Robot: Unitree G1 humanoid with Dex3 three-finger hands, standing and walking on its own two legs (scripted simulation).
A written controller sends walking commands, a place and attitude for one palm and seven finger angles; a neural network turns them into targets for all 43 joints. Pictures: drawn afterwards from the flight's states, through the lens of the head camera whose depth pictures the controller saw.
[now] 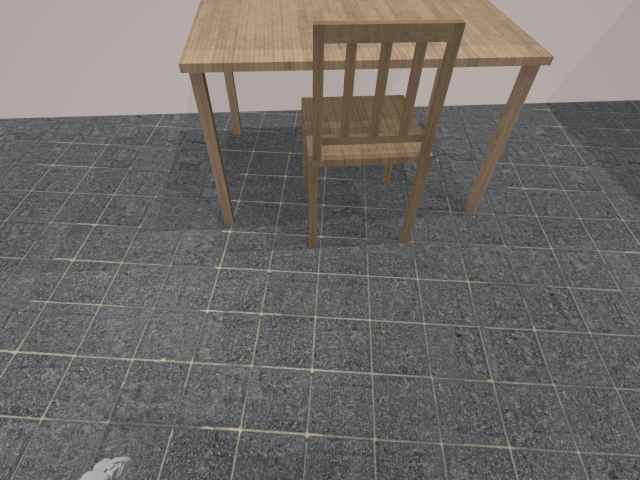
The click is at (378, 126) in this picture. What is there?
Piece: chair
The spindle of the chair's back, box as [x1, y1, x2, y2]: [370, 43, 392, 136]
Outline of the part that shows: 392,43 381,44 370,128 371,136 378,136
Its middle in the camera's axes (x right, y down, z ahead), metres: +0.18 -0.44 +1.15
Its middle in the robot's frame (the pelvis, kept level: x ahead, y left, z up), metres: +1.16 -0.12 -0.08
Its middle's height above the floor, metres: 0.69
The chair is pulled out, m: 0.00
